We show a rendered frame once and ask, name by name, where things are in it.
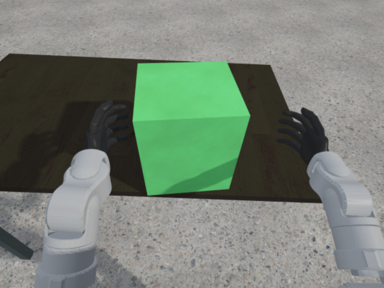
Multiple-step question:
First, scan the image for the carton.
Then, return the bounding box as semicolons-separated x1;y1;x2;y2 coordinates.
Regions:
133;61;250;196

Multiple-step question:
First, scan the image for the robot left forearm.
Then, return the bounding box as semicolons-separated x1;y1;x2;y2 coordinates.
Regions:
34;149;112;288

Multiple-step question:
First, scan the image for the robot right forearm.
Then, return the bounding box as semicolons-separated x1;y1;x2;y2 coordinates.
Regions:
307;151;384;284

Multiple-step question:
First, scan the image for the left robot hand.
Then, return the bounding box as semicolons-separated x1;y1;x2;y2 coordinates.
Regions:
82;100;128;154

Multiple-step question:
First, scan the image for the right robot hand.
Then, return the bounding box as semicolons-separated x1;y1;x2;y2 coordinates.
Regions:
277;107;329;165

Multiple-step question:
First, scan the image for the table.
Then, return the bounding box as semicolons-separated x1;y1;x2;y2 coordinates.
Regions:
0;53;322;260

